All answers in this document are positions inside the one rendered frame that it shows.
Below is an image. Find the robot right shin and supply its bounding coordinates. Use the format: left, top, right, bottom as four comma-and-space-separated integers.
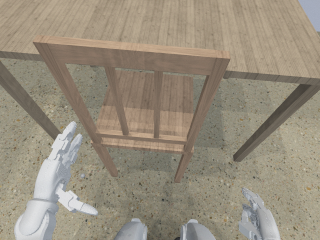
187, 219, 198, 224

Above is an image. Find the left robot thigh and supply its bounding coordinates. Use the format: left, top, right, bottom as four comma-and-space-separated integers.
114, 221, 147, 240

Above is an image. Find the left robot forearm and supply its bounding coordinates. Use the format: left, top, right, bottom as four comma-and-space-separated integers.
14, 198, 59, 240

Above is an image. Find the table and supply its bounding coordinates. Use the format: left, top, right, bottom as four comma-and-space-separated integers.
0, 0, 320, 162

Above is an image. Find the right robot hand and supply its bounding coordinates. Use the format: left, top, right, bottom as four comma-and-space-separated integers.
238, 187, 281, 240

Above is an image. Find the left robot hand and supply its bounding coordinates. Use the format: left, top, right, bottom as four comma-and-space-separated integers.
33, 121, 98, 216

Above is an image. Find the chair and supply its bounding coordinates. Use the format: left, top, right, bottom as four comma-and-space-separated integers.
33, 35, 231, 183

